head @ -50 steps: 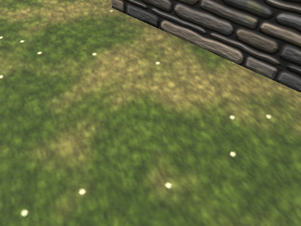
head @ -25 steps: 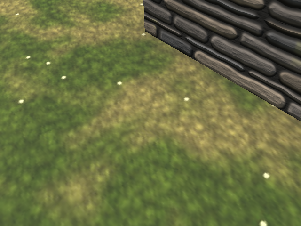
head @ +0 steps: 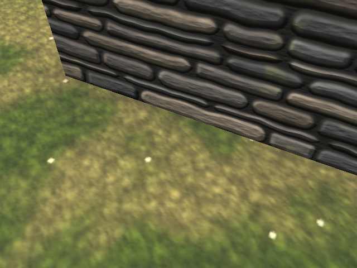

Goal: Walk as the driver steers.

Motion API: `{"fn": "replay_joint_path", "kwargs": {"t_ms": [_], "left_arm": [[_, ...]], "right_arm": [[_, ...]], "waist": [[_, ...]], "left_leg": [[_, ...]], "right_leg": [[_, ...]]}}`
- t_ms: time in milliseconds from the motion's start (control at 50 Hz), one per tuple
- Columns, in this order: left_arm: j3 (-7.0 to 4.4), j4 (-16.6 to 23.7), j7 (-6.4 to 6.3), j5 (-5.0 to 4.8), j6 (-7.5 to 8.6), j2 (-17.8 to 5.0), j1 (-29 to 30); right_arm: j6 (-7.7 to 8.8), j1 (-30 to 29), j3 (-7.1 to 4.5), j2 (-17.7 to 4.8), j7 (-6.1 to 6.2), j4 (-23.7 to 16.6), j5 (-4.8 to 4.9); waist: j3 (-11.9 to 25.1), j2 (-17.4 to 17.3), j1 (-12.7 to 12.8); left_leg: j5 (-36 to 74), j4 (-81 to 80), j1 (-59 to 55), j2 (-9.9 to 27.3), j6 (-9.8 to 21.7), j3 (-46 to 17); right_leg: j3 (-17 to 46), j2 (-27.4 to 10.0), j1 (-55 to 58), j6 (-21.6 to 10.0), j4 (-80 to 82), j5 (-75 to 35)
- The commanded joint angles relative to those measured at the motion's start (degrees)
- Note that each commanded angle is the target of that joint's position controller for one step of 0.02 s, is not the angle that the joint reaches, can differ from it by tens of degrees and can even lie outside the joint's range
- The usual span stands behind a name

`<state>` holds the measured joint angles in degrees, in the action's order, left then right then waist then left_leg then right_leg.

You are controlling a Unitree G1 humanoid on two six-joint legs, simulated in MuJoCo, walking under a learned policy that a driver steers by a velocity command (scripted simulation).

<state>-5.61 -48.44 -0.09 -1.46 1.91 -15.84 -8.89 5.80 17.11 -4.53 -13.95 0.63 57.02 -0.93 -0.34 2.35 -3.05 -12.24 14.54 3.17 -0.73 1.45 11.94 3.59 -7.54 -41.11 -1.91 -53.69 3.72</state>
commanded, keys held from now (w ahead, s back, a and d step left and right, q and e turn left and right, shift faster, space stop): w+e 0.02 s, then q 0.98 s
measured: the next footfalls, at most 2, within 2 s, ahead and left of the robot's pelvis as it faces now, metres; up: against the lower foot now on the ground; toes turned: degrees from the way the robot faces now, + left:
right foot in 0.18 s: +0.27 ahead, -0.16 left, +0.00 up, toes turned -6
left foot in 0.66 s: +0.22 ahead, +0.09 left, +0.00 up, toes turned +16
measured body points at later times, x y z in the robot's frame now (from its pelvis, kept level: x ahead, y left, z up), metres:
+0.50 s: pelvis +0.17 -0.05 +0.00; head +0.20 -0.06 +0.44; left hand +0.27 +0.22 -0.12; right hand +0.28 -0.33 -0.14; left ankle +0.20 +0.09 -0.69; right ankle +0.23 -0.15 -0.75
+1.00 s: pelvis +0.20 -0.01 +0.00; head +0.23 +0.03 +0.45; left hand +0.24 +0.32 -0.12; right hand +0.43 -0.23 -0.10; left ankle +0.18 +0.08 -0.75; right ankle +0.30 -0.15 -0.69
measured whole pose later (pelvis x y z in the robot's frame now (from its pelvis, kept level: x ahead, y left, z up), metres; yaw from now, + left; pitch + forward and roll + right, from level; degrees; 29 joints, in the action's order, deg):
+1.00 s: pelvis +0.20 -0.01 +0.00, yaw +23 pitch +3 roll -2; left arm -5.8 -50.2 -2.9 -0.2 -0.1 -17.2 -1.8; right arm -0.6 10.0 -5.0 -16.5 2.2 44.4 0.6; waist -1.7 0.9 -0.6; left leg -11.0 25.6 17.4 -3.2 3.5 -5.9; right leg 4.7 0.3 -29.6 4.1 -47.7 17.7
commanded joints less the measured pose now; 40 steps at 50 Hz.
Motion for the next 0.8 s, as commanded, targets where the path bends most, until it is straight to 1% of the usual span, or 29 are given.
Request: {"fn": "replay_joint_path", "kwargs": {"t_ms": [20, 60, 80, 120, 140, 160, 180, 200, 220, 240, 260, 280, 300, 320, 340, 360, 420, 500, 580, 620, 640, 660, 680, 700, 720, 740, 760, 780, 800], "left_arm": [[0.63, 4.1, 1.24, 0.32, 0.5, -0.3, 3.7], [1.36, 5.5, 1.75, 0.92, 0.75, 1.0, 7.5], [1.55, 6.1, 1.97, 1.1, 0.86, 1.2, 8.4], [1.28, 6.7, 2.3, 1.27, 1.12, -0.1, 8.0], [0.7, 6.2, 2.28, 1.5, 1.34, -1.8, 5.4], [-0.32, 4.0, 2.16, 1.81, 1.65, -3.9, -1.0], [-1.71, 1.8, 1.46, 2.34, 1.8, -8.1, -7.2], [-2.71, 0.7, 0.28, 3.98, 1.67, -13.8, -14.1], [-1.68, 1.1, 0.3, 4.02, 1.4, -13.4, -13.3], [-1.18, 2.0, 0.62, 3.04, 1.08, -10.4, -12.5], [-0.67, 2.4, 0.63, 2.18, 1.26, -8.7, -7.2], [0.08, 2.5, 0.54, 1.87, 1.49, -6.2, -2.9], [0.53, 2.6, 0.44, 2.07, 1.61, -4.2, 0.4], [0.52, 2.6, 0.32, 2.92, 1.61, -3.9, 2.8], [0.44, 2.8, 0.09, 3.54, 1.67, -4.2, 4.4], [0.41, 2.8, -0.25, 3.75, 1.73, -4.5, 5.4], [0.14, 1.7, -1.83, 3.35, 1.4, -5.4, 5.2], [-0.39, 0.9, -3.37, 2.7, 0.14, -7.1, 5.7], [-0.92, 0.1, -3.28, 1.58, -1.21, -8.7, 5.7], [-1.04, -0.1, -3.18, 0.49, -1.92, -9.0, 6.9], [-0.89, -1.1, -3.03, 0.11, -2.31, -7.8, 4.9], [-0.57, -2.0, -2.72, 0.83, -2.76, -5.6, 1.8], [0.23, 0.3, -2.25, 3.38, -2.72, -2.7, 3.5], [-0.05, 2.8, -2.44, 2.75, -2.37, -3.9, 9.3], [-0.59, 3.1, -2.62, 1.35, -2.41, -5.6, 10.9], [-0.91, 2.5, -2.94, 0.97, -2.32, -6.1, 9.8], [-1.29, 1.2, -3.46, 1.48, -2.34, -6.9, 9.0], [-1.6, 1.1, -3.69, 1.89, -2.29, -7.5, 8.4], [-1.64, 1.0, -3.62, 1.95, -2.14, -7.1, 8.1]], "right_arm": [[0.5, -3.5, -1.64, -9.0, 0.73, -4.2, 0.39], [-0.27, -0.7, -1.48, -8.9, 0.63, -2.9, 0.88], [-0.77, 0.7, -1.46, -9.2, 0.49, -2.1, 1.29], [-1.62, 1.1, -1.65, -10.7, 0.22, -1.0, 2.22], [-1.84, 0.1, -1.81, -11.6, 0.15, -0.8, 2.65], [-2.06, -1.7, -1.75, -11.9, 0.09, -0.8, 3.07], [-1.91, -0.4, -1.26, -10.6, -0.05, -0.6, 2.67], [-1.32, 1.0, 0.35, -6.3, -0.52, -2.3, 0.21], [-0.98, 9.0, 1.88, -1.5, -0.96, -0.5, 1.41], [-1.28, 5.5, -0.01, -7.5, -0.78, 0.3, 3.44], [-1.76, 0.4, -0.29, -7.4, -0.44, -1.6, 4.31], [-2.68, -1.2, -0.25, -6.1, 0.33, -1.4, 3.65], [-4.03, -1.1, -0.65, -5.9, 1.04, -1.0, 2.84], [-5.43, 0.7, -0.77, -5.3, 1.37, -0.8, 2.5], [-6.33, 1.6, -0.96, -4.7, 1.7, -1.0, 2.26], [-6.93, 1.9, -1.19, -4.6, 2.01, -1.6, 2.16], [-7.81, -1.4, -1.64, -5.1, 2.27, -4.4, 1.7], [-8.21, -5.8, -1.58, -5.2, 1.06, -7.6, 1.51], [-8.67, -7.6, -1.92, -6.1, -0.28, -10.0, 1.58], [-8.67, -5.0, -2.07, -5.8, -0.92, -10.0, 1.4], [-8.54, -3.1, -2.52, -6.6, -0.88, -9.4, 1.02], [-8.22, -1.7, -3.69, -10.6, -0.38, -9.5, 0.81], [-7.99, -1.2, -4.61, -16.9, 0.65, -11.1, 0.72], [-6.52, 0.5, -4.29, -17.1, -0.18, -11.8, -1.15], [-5.14, -1.6, -4.11, -16.2, -0.64, -12.2, -1.11], [-4.48, -5.0, -3.98, -15.2, -0.31, -13.0, 0.12], [-4.53, -7.8, -3.3, -12.7, 0.15, -13.9, 1.21], [-4.85, -9.4, -2.83, -11.4, 0.62, -14.4, 1.72], [-5.06, -8.9, -2.51, -10.7, 0.99, -14.7, 1.45]], "waist": [[-3.5, -4.5, 0.8], [-5.6, -3.4, -0.5], [-5.7, -3.9, -0.6], [-3.9, -6.5, 0.9], [-1.7, -8.0, 3.0], [1.9, -7.9, 7.0], [6.4, -5.8, 9.2], [16.0, 4.6, 9.7], [27.3, 12.5, 6.3], [27.2, 5.0, 8.5], [18.5, 4.7, 7.1], [12.6, 1.9, 5.2], [8.9, 2.6, 3.3], [7.5, 3.9, 1.4], [7.0, 4.1, 0.5], [6.3, 4.1, -0.1], [4.8, 4.3, 0.5], [4.6, 4.4, 1.7], [4.4, 4.7, 2.1], [4.7, 4.1, 0.1], [4.9, 2.2, -0.3], [3.5, -7.2, 0.6], [2.1, -23.6, 2.9], [6.5, -18.3, -0.5], [5.8, -12.6, 0.4], [5.0, -10.3, 2.2], [5.3, -8.6, 2.9], [5.4, -8.7, 3.8], [6.5, -8.9, 4.0]], "left_leg": [[14.2, -7.9, 2.0, 16.0, 7.4, -4.2], [21.7, -5.6, 1.3, 15.8, 7.5, -2.7], [26.9, -3.7, 0.0, 16.2, 7.6, -2.7], [37.1, 1.1, -3.2, 17.1, 7.0, -3.9], [42.9, 5.0, -4.5, 16.7, 6.1, -4.6], [45.1, 12.0, -4.6, 14.8, 4.4, -4.3], [39.2, 21.3, 0.7, 11.4, 1.7, -3.5], [7.9, 40.3, 16.2, 6.1, -1.7, -3.1], [-30.7, 56.4, 26.7, -0.3, -4.0, -12.3], [-29.5, 59.3, 26.6, 1.9, -3.8, -18.4], [-26.8, 58.4, 31.9, 4.0, -3.3, -16.2], [-22.9, 55.5, 32.1, 6.1, -3.5, -15.2], [-19.2, 53.2, 29.0, 7.3, -3.7, -14.8], [-15.8, 53.4, 24.2, 7.2, -4.0, -14.0], [-13.7, 53.8, 22.2, 6.7, -4.2, -13.2], [-12.5, 53.1, 22.1, 6.5, -4.3, -12.9], [-7.7, 46.9, 25.2, 7.6, -4.2, -13.1], [-5.2, 37.9, 23.5, 7.4, -3.7, -11.0], [-7.5, 30.1, 20.8, 5.9, -2.0, -8.4], [-3.0, 20.8, 15.5, 4.0, 0.0, -6.0], [1.2, 15.4, 11.6, 2.5, 1.8, -6.3], [14.6, 7.9, 7.3, 6.8, 4.9, -15.3], [36.9, 7.6, -0.7, 20.0, 12.8, -35.3], [32.1, 4.9, 2.0, 23.2, 20.3, -41.5], [27.4, 4.1, 1.7, 20.4, 18.4, -36.9], [23.7, 4.5, 1.8, 17.5, 14.7, -32.9], [21.8, 5.0, 2.2, 16.0, 12.1, -30.7], [22.0, 5.0, 4.0, 15.0, 11.2, -29.2], [23.2, 5.0, 4.4, 14.3, 11.2, -28.7]], "right_leg": [[-2.0, -0.5, 0.5, 0.0, 7.6, -6.0], [-4.1, 1.2, 2.9, -0.4, 13.7, -4.7], [-5.2, 2.3, 4.4, -0.7, 15.8, -3.0], [-6.4, 4.3, 8.4, -1.9, 19.1, 0.9], [-7.0, 5.8, 12.7, -2.8, 21.3, 1.5], [-7.8, 7.6, 21.1, -4.0, 26.7, -3.9], [-6.3, 6.2, 33.8, -5.4, 28.0, -19.3], [6.6, -8.0, 54.0, -10.6, 20.3, -51.1], [22.4, -21.1, 64.4, -20.6, 22.7, -58.4], [17.6, -17.5, 57.8, -18.4, 25.7, -50.0], [11.0, -14.8, 51.6, -15.6, 27.7, -40.2], [7.2, -12.1, 43.3, -13.0, 30.7, -30.7], [3.7, -10.4, 35.1, -11.5, 33.8, -23.3], [0.9, -9.5, 28.5, -10.9, 36.5, -19.0], [-0.6, -9.5, 25.0, -11.4, 38.4, -15.6], [-2.0, -9.8, 23.3, -11.9, 39.7, -12.9], [-4.1, -10.9, 24.3, -12.1, 42.0, -3.7], [-6.9, -11.8, 26.5, -11.2, 42.2, 1.4], [-8.0, -13.4, 30.3, -9.4, 38.5, 0.7], [-9.7, -12.6, 30.5, -6.6, 33.6, 0.3], [-11.1, -10.5, 29.5, -3.8, 28.9, 3.4], [-15.8, -5.3, 24.0, 0.8, 17.1, 10.4], [-17.5, 3.4, 5.4, 6.5, -1.9, 35.1], [-5.9, 7.3, 1.8, 6.4, -11.8, 37.5], [-2.7, 6.5, -0.4, 5.3, -14.9, 32.6], [-1.4, 5.7, -1.7, 4.4, -14.0, 26.5], [-0.6, 4.7, -1.3, 4.2, -13.0, 22.9], [-0.3, 4.8, 0.7, 4.3, -12.4, 20.3], [-0.4, 5.6, 2.3, 4.4, -12.7, 18.2]]}}
Velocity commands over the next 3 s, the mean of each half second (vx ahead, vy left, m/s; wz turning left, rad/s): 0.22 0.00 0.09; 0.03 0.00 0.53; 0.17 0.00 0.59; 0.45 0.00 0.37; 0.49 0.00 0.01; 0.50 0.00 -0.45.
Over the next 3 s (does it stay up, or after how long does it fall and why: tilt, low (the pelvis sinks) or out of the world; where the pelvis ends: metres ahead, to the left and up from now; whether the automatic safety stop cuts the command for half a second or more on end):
stays up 0.71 0.69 0.00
